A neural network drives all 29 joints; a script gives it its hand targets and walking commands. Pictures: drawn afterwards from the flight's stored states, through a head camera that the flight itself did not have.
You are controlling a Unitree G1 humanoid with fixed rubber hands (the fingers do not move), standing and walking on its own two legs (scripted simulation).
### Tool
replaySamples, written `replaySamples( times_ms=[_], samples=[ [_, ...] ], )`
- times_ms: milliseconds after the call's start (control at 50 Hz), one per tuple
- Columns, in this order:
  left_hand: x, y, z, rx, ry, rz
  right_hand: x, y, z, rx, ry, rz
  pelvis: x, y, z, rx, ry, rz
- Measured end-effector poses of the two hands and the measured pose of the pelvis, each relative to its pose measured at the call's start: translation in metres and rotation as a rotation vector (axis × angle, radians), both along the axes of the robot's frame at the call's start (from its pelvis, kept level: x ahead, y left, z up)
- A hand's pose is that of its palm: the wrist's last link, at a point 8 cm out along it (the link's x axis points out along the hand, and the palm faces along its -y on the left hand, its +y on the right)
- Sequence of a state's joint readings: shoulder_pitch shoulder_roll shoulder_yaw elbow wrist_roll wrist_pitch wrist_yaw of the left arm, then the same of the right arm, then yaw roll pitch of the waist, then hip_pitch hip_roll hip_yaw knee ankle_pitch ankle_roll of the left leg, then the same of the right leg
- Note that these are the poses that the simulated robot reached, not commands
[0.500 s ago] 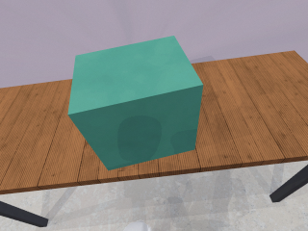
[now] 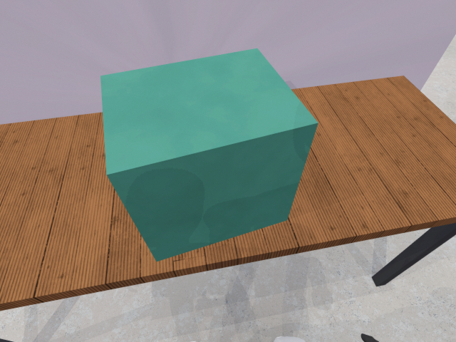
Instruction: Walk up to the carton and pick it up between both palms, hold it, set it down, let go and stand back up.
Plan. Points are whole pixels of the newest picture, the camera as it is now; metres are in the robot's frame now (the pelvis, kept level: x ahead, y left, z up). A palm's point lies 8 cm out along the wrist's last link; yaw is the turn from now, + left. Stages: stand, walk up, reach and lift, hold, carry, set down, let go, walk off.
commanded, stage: stand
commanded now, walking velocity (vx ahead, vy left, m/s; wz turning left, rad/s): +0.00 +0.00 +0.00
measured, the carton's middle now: (205, 157) +0.43 +0.06 +0.08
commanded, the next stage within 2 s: none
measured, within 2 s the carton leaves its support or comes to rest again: neither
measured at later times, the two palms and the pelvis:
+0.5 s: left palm out of the picture +0.04 +0.26 -0.12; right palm out of the picture +0.08 -0.25 -0.11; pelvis -0.02 +0.01 +0.00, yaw +3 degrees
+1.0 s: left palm out of the picture +0.04 +0.24 -0.09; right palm out of the picture +0.06 -0.25 -0.11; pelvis -0.04 -0.01 +0.00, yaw +8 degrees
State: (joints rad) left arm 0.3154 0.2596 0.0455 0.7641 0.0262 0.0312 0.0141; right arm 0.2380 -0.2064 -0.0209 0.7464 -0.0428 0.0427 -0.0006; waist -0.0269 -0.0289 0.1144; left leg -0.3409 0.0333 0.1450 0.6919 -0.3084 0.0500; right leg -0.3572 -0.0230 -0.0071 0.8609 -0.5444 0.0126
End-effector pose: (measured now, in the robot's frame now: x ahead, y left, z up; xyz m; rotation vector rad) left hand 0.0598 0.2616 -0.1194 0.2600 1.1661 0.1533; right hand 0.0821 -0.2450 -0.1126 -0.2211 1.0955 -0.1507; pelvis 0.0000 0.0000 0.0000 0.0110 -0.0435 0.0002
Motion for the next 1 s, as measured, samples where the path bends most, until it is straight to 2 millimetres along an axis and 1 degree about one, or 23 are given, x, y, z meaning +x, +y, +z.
replaySamples(
  times_ms=[60, 120, 160, 200, 300, 400, 460, 500, 540, 600, 660, 720, 780, 840, 880, 1000],
  samples=[
    [0.013, -0.006, 0.007, 0.025, -0.035, -0.026, -0.02, -0.007, -0.015, 0.028, 0.036, -0.03, -0.004, -0.006, -0.004, 0.015, -0.002, -0.015],
    [0.019, -0.017, 0.02, 0.03, -0.085, -0.039, -0.034, -0.014, -0.027, 0.053, 0.082, -0.04, -0.006, -0.01, -0.003, -0.023, -0.007, -0.006],
    [0.018, -0.021, 0.025, 0.036, -0.1, -0.041, -0.038, -0.015, -0.027, 0.065, 0.1, -0.048, -0.005, -0.013, 0.0, -0.009, -0.004, -0.011],
    [0.016, -0.024, 0.028, 0.04, -0.098, -0.036, -0.038, -0.017, -0.024, 0.068, 0.102, -0.042, -0.005, -0.016, 0.003, 0.0, -0.008, -0.012],
    [0.011, -0.027, 0.027, 0.022, -0.11, -0.015, -0.035, -0.024, -0.013, 0.031, 0.111, 0.004, -0.008, -0.016, 0.007, -0.006, -0.003, 0.026],
    [-0.003, -0.018, 0.014, 0.0, -0.101, 0.017, -0.022, -0.026, -0.006, -0.022, 0.094, 0.042, -0.013, -0.006, 0.002, -0.023, 0.002, 0.05],
    [-0.015, -0.005, 0.002, -0.015, -0.08, 0.043, -0.011, -0.017, -0.002, -0.044, 0.071, 0.059, -0.016, 0.003, -0.002, -0.022, -0.008, 0.06],
    [-0.024, 0.003, -0.004, -0.029, -0.045, 0.054, -0.004, -0.006, 0.005, -0.044, 0.036, 0.061, -0.016, 0.008, -0.001, 0.004, -0.014, 0.047],
    [-0.028, 0.011, -0.008, -0.035, -0.015, 0.067, 0.003, 0.003, 0.013, -0.045, -0.009, 0.072, -0.015, 0.012, 0.0, -0.007, -0.001, 0.057],
    [-0.026, 0.02, -0.008, -0.034, -0.011, 0.083, 0.008, 0.012, 0.02, -0.054, -0.031, 0.09, -0.017, 0.014, 0.003, -0.03, 0.004, 0.075],
    [-0.02, 0.023, -0.005, -0.029, -0.035, 0.079, 0.01, 0.017, 0.026, -0.061, -0.051, 0.106, -0.021, 0.011, 0.006, -0.028, 0.011, 0.08],
    [-0.013, 0.018, -0.002, -0.022, -0.066, 0.074, 0.007, 0.015, 0.024, -0.056, -0.052, 0.112, -0.026, 0.006, 0.006, -0.021, 0.017, 0.09],
    [-0.009, 0.007, 0.001, -0.022, -0.099, 0.071, 0.002, 0.008, 0.015, -0.037, -0.047, 0.113, -0.031, 0.0, 0.001, -0.009, 0.018, 0.093],
    [-0.013, -0.009, 0.01, -0.029, -0.12, 0.068, -0.002, 0.001, 0.005, -0.006, -0.035, 0.114, -0.038, -0.005, 0.002, -0.049, -0.004, 0.114],
    [-0.017, -0.015, 0.017, -0.031, -0.136, 0.068, -0.005, 0.0, 0.003, 0.018, -0.039, 0.108, -0.039, -0.008, 0.003, -0.038, -0.002, 0.12],
    [-0.023, -0.021, 0.026, -0.033, -0.175, 0.095, -0.018, -0.005, 0.0, 0.053, -0.045, 0.113, -0.041, -0.015, 0.005, -0.007, -0.023, 0.135]
  ],
)
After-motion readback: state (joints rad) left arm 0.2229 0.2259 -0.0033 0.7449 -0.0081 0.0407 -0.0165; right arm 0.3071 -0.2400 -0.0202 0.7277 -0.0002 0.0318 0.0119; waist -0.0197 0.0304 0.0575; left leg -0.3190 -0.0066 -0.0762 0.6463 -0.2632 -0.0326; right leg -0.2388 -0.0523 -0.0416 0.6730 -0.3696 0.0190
